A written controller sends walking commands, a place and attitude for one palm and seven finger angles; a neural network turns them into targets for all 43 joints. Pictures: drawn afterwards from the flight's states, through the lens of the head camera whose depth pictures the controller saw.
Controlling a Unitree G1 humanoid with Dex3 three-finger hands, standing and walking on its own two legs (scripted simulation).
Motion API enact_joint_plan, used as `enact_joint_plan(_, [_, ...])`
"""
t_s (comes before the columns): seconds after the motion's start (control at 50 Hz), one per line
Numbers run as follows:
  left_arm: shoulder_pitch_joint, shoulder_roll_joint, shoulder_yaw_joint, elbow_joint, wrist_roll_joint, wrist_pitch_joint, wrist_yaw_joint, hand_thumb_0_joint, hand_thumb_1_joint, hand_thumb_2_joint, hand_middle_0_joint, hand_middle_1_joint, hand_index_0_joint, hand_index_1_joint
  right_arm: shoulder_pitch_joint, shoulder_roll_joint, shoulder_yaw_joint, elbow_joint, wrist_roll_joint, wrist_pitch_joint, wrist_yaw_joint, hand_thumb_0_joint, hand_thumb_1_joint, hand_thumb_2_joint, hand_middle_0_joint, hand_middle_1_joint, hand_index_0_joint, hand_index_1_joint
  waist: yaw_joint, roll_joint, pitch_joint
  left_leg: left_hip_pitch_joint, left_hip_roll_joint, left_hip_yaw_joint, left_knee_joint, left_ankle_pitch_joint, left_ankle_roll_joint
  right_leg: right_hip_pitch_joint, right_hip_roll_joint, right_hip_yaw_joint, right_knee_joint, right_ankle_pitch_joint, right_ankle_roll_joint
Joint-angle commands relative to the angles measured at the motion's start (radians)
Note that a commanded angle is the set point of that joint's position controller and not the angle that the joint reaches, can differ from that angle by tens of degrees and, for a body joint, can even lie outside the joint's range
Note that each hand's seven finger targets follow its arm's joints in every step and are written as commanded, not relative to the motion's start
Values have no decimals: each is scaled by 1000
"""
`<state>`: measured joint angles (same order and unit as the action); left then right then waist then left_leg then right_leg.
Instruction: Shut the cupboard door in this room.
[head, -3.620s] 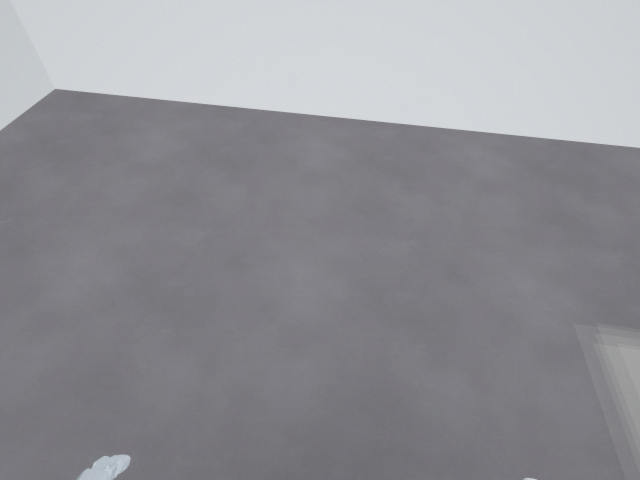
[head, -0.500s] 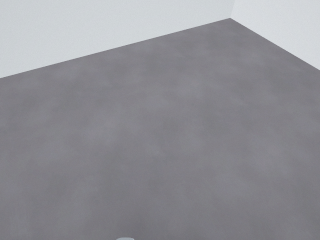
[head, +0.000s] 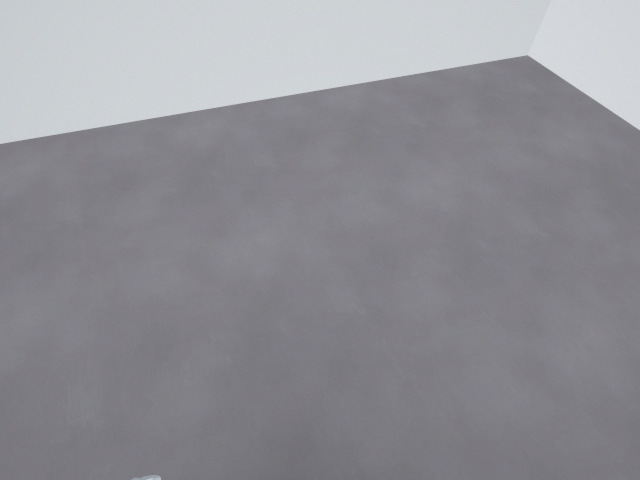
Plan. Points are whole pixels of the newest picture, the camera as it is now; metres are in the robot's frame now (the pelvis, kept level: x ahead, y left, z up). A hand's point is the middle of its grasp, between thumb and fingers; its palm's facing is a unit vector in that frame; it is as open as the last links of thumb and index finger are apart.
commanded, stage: turn or walk to find it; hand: left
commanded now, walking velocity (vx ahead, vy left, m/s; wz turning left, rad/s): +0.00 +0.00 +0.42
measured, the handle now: out of the picture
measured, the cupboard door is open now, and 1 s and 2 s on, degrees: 75 75 75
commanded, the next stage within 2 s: none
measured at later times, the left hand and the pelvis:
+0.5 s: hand out of the picture -0.04 +0.16 -0.16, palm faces +0.28 -0.93 -0.25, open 7.3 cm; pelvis -0.04 -0.03 +0.00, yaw +14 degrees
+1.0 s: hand out of the picture -0.10 +0.24 -0.17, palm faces +0.45 -0.86 -0.23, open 7.4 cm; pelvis -0.08 +0.02 +0.01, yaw +25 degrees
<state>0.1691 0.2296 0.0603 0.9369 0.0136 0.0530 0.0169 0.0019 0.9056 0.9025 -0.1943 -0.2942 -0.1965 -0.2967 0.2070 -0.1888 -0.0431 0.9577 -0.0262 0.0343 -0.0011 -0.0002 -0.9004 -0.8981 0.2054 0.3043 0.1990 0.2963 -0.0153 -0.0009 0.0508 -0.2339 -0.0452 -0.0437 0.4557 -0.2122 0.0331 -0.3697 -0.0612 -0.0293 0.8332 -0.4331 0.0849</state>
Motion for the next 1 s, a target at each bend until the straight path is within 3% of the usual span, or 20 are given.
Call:
enact_joint_plan(0.0, [48, 62, 17, -77, -8, -30, 10, 0, 900, 900, -200, -300, -200, -300, 9, -207, -61, -67, -1, -13, -13, 0, -900, -900, 200, 300, 200, 300, 10, 158, -82, 20, 239, -283, -71, 377, 127, 89, 33, -7, -196, 66, -20])
enact_joint_plan(0.04, [108, 84, 22, -65, -7, -45, 14, 0, 900, 900, -200, -300, -200, -300, 1, -188, -60, -73, 9, -13, -8, 0, -900, -900, 200, 300, 200, 300, 46, 86, -114, -90, 180, -257, 9, 253, 66, 277, 7, 3, -439, 237, -27])
enact_joint_plan(0.06, [134, 157, 35, -64, 6, -58, 21, 0, 900, 900, -200, -300, -200, -300, 21, -134, -54, -79, 20, -14, -2, 0, -900, -900, 200, 300, 200, 300, 53, -104, -144, -247, 91, -161, 157, 25, 0, 434, -166, 168, -541, 255, -71])
enact_joint_plan(0.08, [136, 234, 50, -72, 15, -60, 24, 0, 900, 900, -200, -300, -200, -300, 10, -93, -47, -109, 15, -13, -2, 0, -900, -900, 200, 300, 200, 300, 61, -330, -103, -376, -35, -4, 381, -338, -63, 401, -401, 388, -565, 380, -185])
enact_joint_plan(0.1, [125, 220, 41, -86, 6, -53, 24, 0, 900, 900, -200, -300, -200, -300, -4, -144, -63, -101, 5, -1, -3, 0, -900, -900, 200, 300, 200, 300, 65, -214, -97, -328, 9, -48, 557, -360, -56, 262, -427, 341, -566, 362, -243])
enact_joint_plan(0.12, [51, 175, 41, -97, 6, -58, 27, 0, 900, 900, -200, -300, -200, -300, 9, -147, -68, -79, 1, 15, 4, 0, -900, -900, 200, 300, 200, 300, 31, -236, -48, -318, 35, -72, 646, -297, -56, 165, -360, 286, -603, 236, -233])
enact_joint_plan(0.14, [-5, 153, 31, -110, 4, -55, 24, 0, 900, 900, -200, -300, -200, -300, 35, -139, -72, -48, 0, 24, 9, 0, -900, -900, 200, 300, 200, 300, 1, -184, -13, -314, 37, -52, 719, -229, -63, 129, -301, 227, -611, 162, -205])
enact_joint_plan(0.2, [-27, 100, 13, -114, 1, -64, 19, 0, 900, 900, -200, -300, -200, -300, 96, -116, -64, -8, -2, 30, 19, 0, -900, -900, 200, 300, 200, 300, -24, -134, 17, -317, 58, -5, 776, -104, -88, 131, -218, 63, -584, 244, -165])
enact_joint_plan(0.34, [112, 120, 20, -56, 8, -68, 23, 0, 900, 900, -200, -300, -200, -300, 10, -110, -51, -17, 1, 29, 15, 0, -900, -900, 200, 300, 200, 300, 38, -142, -20, -330, 91, 24, 627, -164, -117, 286, -270, 47, -542, 406, -212])
enact_joint_plan(0.44, [143, 155, 32, -29, 18, -60, 21, 0, 900, 900, -200, -300, -200, -300, -50, -91, -35, -32, 12, 19, 13, 0, -900, -900, 200, 300, 200, 300, 63, -178, -43, -224, 89, 85, 410, -245, -104, 289, -298, 13, -488, 538, -235])
enact_joint_plan(0.48, [143, 170, 37, -21, 22, -56, 19, 0, 900, 900, -200, -300, -200, -300, -55, -84, -30, -39, 17, 12, 12, 0, -900, -900, 200, 300, 200, 300, 67, -192, -54, -166, 81, 108, 321, -266, -90, 277, -312, 11, -459, 575, -239])
enact_joint_plan(0.54, [107, 179, 40, -16, 17, -48, 16, 0, 900, 900, -200, -300, -200, -300, 5, -93, -31, -29, 18, 4, 9, 0, -900, -900, 200, 300, 200, 300, 24, -189, -77, -33, 71, 139, 156, -152, -74, 206, -303, -37, -403, 491, -194])
enact_joint_plan(0.56, [95, 169, 39, -14, 11, -43, 14, 0, 900, 900, -200, -300, -200, -300, 32, -108, -32, -24, 17, -2, 10, 0, -900, -900, 200, 300, 200, 300, 2, -131, -86, 62, 78, 127, 34, -50, -65, 142, -280, -75, -339, 419, -151])
enact_joint_plan(0.58, [103, 139, 34, -26, 2, -35, 11, 0, 900, 900, -200, -300, -200, -300, 70, -158, -42, -19, 14, -13, 10, 0, -900, -900, 200, 300, 200, 300, -22, 15, -114, 172, 158, 16, -81, 32, -33, 33, -219, -129, -191, 285, -94])
enact_joint_plan(0.6, [95, 71, 21, -62, -3, -29, 4, 0, 900, 900, -200, -300, -200, -300, 88, -258, -65, -27, 5, -18, 4, 0, -900, -900, 200, 300, 200, 300, -33, 325, -77, 216, 406, -312, -160, 264, 67, -207, -80, -171, 26, -126, -13])
enact_joint_plan(0.62, [35, 80, 12, -79, 7, -16, 9, 0, 900, 900, -200, -300, -200, -300, 107, -293, -72, -20, 4, -9, -1, 0, -900, -900, 200, 300, 200, 300, -56, 264, -68, 119, 468, -324, -182, 304, 145, -182, -61, -69, 172, -194, -23])
enact_joint_plan(0.68, [31, 98, 30, -37, 12, -6, -2, 0, 900, 900, -200, -300, -200, -300, -23, -211, -44, -46, 4, -16, -21, 0, -900, -900, 200, 300, 200, 300, -3, 195, 7, 25, 323, -199, -193, 171, 94, -193, -67, 9, 290, -4, -25])
enact_joint_plan(0.76, [83, 97, 29, -7, 9, -15, -6, 0, 900, 900, -200, -300, -200, -300, -11, -192, -38, -51, 15, -33, -25, 0, -900, -900, 200, 300, 200, 300, 16, 106, -51, 132, 260, -127, -161, 383, 84, -188, -49, 6, 303, 92, 0])
enact_joint_plan(0.86, [40, 97, 30, -25, 7, -16, 3, 0, 900, 900, -200, -300, -200, -300, 57, -184, -44, -39, 14, -35, -27, 0, -900, -900, 200, 300, 200, 300, -7, 129, -74, 195, 258, -188, -151, 448, 88, -196, -43, 29, 265, 92, 19])
enact_joint_plan(0.98, [-38, 76, 22, -65, 1, -16, 7, 0, 900, 900, -200, -300, -200, -300, 95, -186, -52, -34, 4, -29, -26, 0, -900, -900, 200, 300, 200, 300, -27, 118, -79, 182, 274, -292, -142, 400, 140, -155, -24, 38, 132, 15, 14])
